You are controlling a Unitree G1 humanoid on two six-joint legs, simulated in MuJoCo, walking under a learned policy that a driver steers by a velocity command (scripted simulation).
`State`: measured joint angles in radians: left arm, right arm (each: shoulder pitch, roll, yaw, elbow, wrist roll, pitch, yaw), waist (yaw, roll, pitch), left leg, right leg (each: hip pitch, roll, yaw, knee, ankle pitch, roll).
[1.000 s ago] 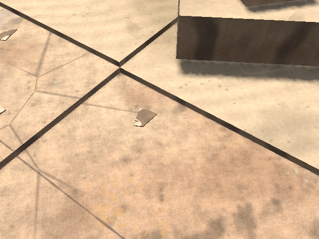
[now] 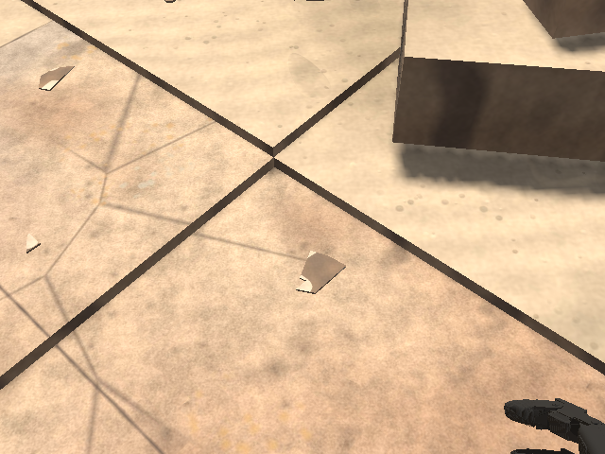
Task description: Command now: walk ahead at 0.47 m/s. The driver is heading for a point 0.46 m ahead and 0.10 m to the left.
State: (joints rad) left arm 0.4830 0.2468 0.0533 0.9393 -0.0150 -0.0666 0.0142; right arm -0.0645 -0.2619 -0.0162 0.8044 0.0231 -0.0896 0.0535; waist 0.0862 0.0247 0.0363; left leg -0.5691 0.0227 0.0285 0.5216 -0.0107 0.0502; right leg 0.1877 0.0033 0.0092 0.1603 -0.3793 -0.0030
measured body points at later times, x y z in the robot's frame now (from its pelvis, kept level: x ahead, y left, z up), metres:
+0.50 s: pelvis +0.28 +0.02 +0.01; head +0.31 +0.02 +0.46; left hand +0.50 +0.25 -0.08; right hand +0.27 -0.26 -0.12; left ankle +0.17 +0.11 -0.73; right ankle +0.47 -0.13 -0.69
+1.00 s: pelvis +0.44 +0.01 +0.01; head +0.44 +0.02 +0.46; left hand +0.54 +0.25 -0.13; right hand +0.52 -0.26 -0.12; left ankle +0.45 +0.14 -0.73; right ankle +0.47 -0.11 -0.73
